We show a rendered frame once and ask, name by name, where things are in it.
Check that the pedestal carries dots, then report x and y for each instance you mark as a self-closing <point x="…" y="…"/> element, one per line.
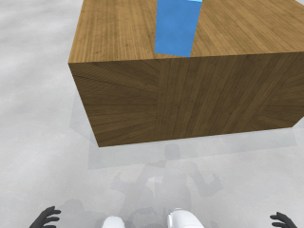
<point x="245" y="72"/>

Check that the carton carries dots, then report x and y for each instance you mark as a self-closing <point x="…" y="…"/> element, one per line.
<point x="176" y="24"/>

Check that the robot right hand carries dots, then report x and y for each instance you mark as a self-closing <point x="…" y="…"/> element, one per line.
<point x="287" y="221"/>

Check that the robot left hand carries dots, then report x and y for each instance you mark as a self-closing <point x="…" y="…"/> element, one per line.
<point x="43" y="218"/>

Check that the robot left thigh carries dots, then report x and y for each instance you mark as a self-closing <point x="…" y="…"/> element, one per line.
<point x="113" y="222"/>

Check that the robot thigh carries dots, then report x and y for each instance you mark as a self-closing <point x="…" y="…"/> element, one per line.
<point x="183" y="219"/>
<point x="113" y="222"/>

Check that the robot right thigh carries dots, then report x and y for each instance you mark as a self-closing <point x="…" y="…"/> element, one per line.
<point x="183" y="219"/>

